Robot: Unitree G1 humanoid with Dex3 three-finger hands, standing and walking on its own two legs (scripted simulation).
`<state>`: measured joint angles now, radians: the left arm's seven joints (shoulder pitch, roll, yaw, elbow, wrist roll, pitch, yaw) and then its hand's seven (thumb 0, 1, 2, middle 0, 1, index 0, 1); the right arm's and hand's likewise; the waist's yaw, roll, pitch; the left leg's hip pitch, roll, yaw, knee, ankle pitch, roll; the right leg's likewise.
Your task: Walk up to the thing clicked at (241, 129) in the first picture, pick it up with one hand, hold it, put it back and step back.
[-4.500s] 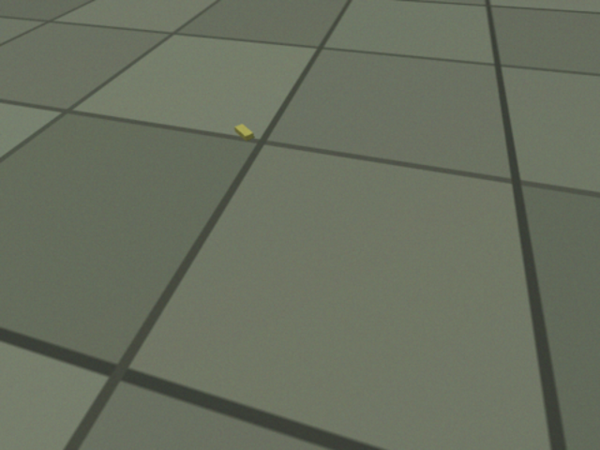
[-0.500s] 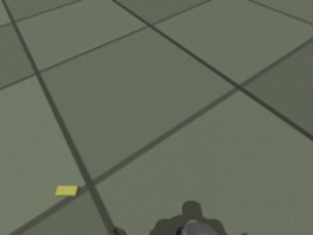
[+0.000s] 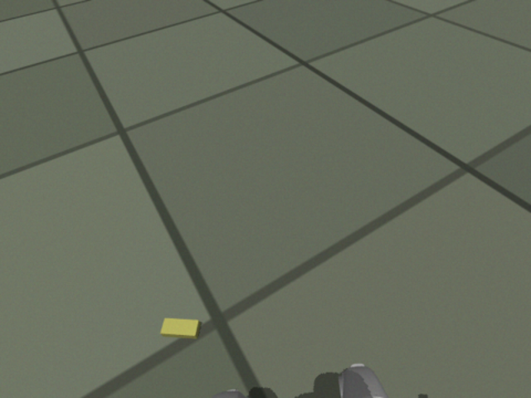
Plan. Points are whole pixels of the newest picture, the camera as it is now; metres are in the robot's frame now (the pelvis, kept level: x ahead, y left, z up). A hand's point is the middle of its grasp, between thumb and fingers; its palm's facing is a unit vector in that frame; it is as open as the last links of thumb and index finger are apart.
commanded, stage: walk up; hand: left
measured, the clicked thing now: (180, 328) +0.48 +0.38 -0.70
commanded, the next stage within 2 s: none
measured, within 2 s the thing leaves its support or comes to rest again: neither
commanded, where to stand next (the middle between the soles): +0.10 +0.15 m, yaw -3 degrees
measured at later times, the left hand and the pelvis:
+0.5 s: hand out of the picture +0.10 +0.47 -0.08, palm faces -0.04 -0.83 -0.56, open 7.4 cm; pelvis +0.03 +0.17 +0.02, yaw -2 degrees
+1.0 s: hand (42, 393) +0.18 +0.42 -0.14, palm faces -0.13 -0.92 -0.38, open 7.4 cm; pelvis +0.04 +0.15 +0.01, yaw -3 degrees
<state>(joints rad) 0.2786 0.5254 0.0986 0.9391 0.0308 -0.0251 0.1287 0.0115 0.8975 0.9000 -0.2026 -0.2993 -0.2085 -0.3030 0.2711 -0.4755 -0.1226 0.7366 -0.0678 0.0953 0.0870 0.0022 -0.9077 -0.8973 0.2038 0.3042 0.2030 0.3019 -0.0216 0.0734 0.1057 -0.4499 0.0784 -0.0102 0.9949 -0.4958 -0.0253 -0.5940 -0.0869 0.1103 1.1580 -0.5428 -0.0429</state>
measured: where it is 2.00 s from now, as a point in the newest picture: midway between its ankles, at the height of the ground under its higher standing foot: outside the picture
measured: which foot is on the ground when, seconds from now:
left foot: down 0.00-0.22, up 0.24-0.50, down 0.52-1.00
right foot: up 0.00-0.20, down 0.22-0.54, up 0.56-0.94, down 0.96-1.00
